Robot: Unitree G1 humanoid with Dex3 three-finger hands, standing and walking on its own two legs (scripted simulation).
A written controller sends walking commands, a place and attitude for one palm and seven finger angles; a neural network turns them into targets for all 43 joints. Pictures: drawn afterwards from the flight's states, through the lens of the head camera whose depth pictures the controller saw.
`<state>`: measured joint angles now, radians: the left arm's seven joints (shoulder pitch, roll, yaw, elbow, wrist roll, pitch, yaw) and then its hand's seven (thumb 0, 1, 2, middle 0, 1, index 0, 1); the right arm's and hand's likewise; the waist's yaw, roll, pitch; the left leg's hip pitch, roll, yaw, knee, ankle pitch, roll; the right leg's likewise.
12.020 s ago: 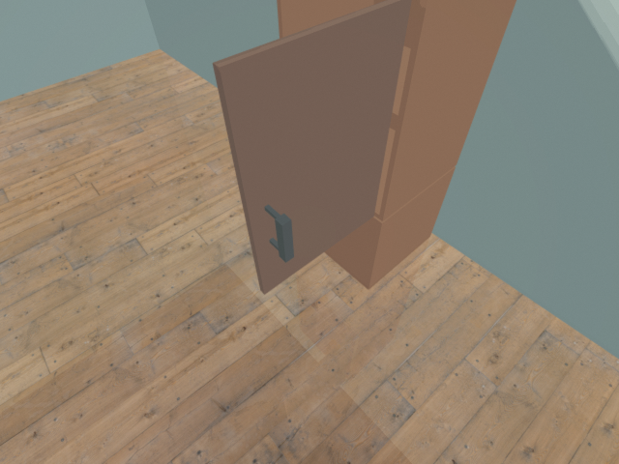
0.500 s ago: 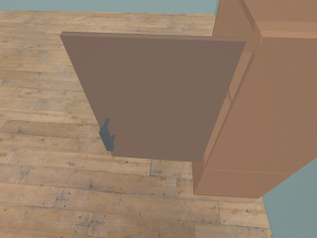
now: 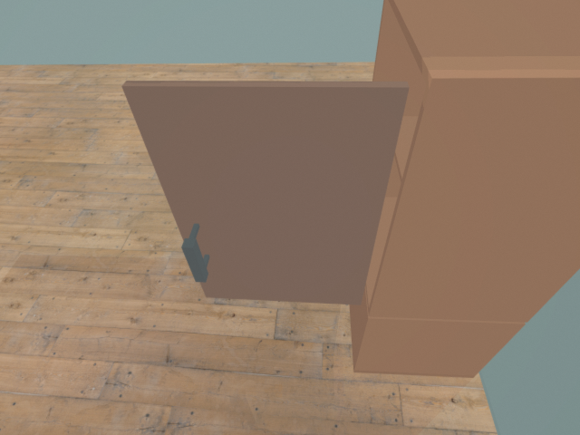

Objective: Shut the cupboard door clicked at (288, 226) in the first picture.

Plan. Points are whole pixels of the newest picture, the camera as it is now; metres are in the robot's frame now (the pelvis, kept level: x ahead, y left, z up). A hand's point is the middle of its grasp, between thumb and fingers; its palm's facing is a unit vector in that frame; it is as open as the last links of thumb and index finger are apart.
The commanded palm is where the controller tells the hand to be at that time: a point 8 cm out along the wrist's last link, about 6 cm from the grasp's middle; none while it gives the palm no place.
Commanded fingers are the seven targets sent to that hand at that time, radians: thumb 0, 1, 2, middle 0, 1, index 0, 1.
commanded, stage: come to a stop and stand still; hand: left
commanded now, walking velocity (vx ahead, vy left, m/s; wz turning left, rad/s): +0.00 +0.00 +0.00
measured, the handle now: (198, 253) +0.49 +0.23 -0.11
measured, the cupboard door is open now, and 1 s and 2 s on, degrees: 89 89 89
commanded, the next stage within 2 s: look again from close up in 0.20 s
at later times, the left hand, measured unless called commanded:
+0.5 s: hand out of the picture -0.01 +0.16 -0.17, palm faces +0.02 -0.98 -0.19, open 7.4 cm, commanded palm none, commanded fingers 0.00 0.90 0.90 -0.20 -0.30 -0.20 -0.30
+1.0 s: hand out of the picture +0.07 +0.18 -0.14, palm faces +0.17 -0.96 -0.22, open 7.3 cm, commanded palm +0.11 +0.21 -0.07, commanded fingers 0.00 0.90 0.90 -0.27 -0.38 -0.27 -0.38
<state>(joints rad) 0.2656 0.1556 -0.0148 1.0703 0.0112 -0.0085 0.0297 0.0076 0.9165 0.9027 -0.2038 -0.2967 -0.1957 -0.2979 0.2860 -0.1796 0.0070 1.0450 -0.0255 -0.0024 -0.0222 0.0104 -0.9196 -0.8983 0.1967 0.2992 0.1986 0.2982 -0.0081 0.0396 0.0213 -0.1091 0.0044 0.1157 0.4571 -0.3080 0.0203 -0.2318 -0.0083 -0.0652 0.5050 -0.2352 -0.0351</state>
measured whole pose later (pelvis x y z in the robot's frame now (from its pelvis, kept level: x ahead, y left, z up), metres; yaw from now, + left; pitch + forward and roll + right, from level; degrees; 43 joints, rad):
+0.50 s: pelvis +0.01 +0.00 +0.00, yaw +0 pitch -1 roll +1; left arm 0.30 0.12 -0.02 1.14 0.01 -0.02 0.04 0.02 0.92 0.90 -0.20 -0.30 -0.20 -0.30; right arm 0.35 -0.12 0.03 1.16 -0.02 -0.02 -0.03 0.01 -0.91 -0.90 0.20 0.30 0.20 0.30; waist -0.01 0.01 0.05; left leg -0.10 0.01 0.11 0.42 -0.29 0.01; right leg -0.22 0.00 -0.07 0.47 -0.23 -0.04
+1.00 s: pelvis +0.01 -0.01 +0.00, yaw +0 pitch -2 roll +1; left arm 0.43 0.17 0.02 0.63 -0.09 0.01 0.07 0.03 0.94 0.90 -0.21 -0.30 -0.20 -0.30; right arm 0.33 -0.16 0.03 1.01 0.01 -0.14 -0.09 0.01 -0.91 -0.90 0.20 0.30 0.20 0.30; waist 0.01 0.01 0.07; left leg -0.13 0.02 0.11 0.50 -0.34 0.01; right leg -0.25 0.01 -0.07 0.54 -0.26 -0.04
